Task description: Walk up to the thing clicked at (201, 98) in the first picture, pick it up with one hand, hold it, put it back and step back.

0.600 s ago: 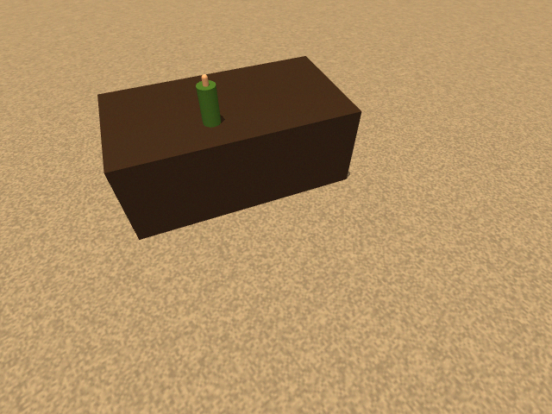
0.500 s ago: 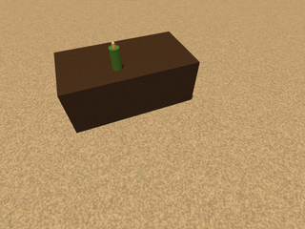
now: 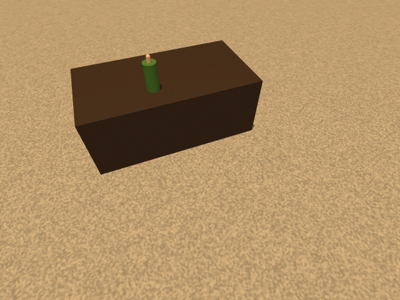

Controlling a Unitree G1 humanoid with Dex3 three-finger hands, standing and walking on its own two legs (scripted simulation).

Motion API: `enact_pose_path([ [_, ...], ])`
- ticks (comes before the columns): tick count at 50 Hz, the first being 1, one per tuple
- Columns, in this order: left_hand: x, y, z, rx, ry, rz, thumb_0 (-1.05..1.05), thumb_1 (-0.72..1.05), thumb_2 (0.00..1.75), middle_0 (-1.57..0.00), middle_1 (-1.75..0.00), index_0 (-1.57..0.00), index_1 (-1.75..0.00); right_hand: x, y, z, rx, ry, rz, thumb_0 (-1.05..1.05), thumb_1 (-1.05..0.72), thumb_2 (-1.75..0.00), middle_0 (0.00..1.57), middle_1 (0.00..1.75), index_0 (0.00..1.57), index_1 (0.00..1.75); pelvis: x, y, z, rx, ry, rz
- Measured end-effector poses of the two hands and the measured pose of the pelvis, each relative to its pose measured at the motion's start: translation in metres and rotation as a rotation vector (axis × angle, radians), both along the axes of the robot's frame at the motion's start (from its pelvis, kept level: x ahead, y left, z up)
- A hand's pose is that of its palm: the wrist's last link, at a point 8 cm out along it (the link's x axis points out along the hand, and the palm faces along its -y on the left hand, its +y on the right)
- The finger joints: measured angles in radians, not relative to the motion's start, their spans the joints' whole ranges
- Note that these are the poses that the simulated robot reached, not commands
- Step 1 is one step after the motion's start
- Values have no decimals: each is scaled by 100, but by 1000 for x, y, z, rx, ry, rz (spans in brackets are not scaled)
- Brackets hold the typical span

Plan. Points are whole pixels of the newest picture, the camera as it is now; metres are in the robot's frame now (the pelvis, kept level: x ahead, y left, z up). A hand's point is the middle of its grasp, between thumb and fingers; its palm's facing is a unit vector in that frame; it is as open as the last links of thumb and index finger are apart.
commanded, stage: stand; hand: right
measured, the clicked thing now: (150, 72) +1.26 +0.29 -0.26
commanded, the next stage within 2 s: walk up in 0.52 s
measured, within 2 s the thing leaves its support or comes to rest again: neither
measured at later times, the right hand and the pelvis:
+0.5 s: hand out of the picture +0.07 -0.25 -0.16, palm faces -0.04 +0.94 -0.34, open 7.4 cm; pelvis +0.00 +0.00 +0.00, yaw +0 degrees
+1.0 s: hand (273, 268) +0.22 -0.16 -0.15, palm faces -0.18 +0.90 -0.40, open 7.4 cm; pelvis +0.11 +0.11 -0.03, yaw +12 degrees
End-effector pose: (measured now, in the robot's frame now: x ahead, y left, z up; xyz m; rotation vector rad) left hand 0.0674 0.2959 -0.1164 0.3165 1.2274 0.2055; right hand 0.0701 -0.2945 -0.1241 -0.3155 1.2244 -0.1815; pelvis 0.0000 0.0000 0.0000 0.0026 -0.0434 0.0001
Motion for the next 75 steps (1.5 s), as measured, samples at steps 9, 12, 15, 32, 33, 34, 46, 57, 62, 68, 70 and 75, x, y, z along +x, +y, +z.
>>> enact_pose_path([
  [9,3,0,0,-1,-16,-2,0,91,90,-20,-30,-20,-29,2,0,2,-4,-13,1,1,-90,-90,20,30,21,30,-1,0,0,-1,-2,-1],
  [12,2,1,0,-1,-15,-3,0,91,90,-20,-30,-20,-29,0,0,3,-4,-10,0,1,-90,-90,20,30,21,30,-1,0,0,-2,-1,-1],
  [15,1,1,0,-3,-9,-2,0,91,90,-20,-30,-20,-29,-3,0,3,-5,-3,-1,1,-90,-90,20,30,21,30,-1,1,0,-2,0,-1],
  [32,-13,26,7,19,-84,73,0,90,90,-21,-30,-21,-30,7,-2,6,-3,56,70,1,-90,-90,20,30,21,30,9,9,-2,-7,22,66],
  [33,-16,33,9,30,-87,85,0,90,90,-21,-30,-21,-30,14,-2,8,-6,55,82,1,-90,-90,20,30,21,30,12,13,-2,-10,22,78],
  [34,-19,40,11,39,-85,94,0,90,90,-21,-30,-21,-30,21,-2,10,-10,50,92,1,-90,-90,20,30,21,30,15,17,-2,-14,20,88],
  [46,-2,151,-20,88,-11,166,1,90,90,-21,-30,-21,-30,137,58,12,-99,-79,176,1,-90,-90,20,30,20,30,87,96,-36,9,10,181],
  [57,115,151,2,21,-125,147,0,91,90,-20,-30,-20,-29,192,114,7,-10,-16,234,1,-90,-89,20,30,21,30,172,117,-17,25,7,256],
  [62,159,149,5,65,-170,164,0,91,90,-21,-30,-21,-30,250,113,-18,17,-23,265,1,-89,-89,21,30,21,30,224,113,-31,16,-7,283],
  [68,166,145,17,90,-180,263,0,90,90,-21,-30,-21,-30,342,130,-17,15,-52,359,1,-90,-89,20,30,21,30,267,119,-24,-4,-19,330],
  [70,163,145,22,87,-154,289,0,90,90,-21,-30,-21,-30,372,139,-8,18,-78,393,1,-90,-89,20,30,21,30,280,124,-18,-8,-13,340],
  [75,154,156,23,77,-77,347,0,90,90,-21,-30,-21,-30,437,164,13,5,-112,463,1,-90,-90,20,30,21,30,314,140,-10,-10,4,361],
])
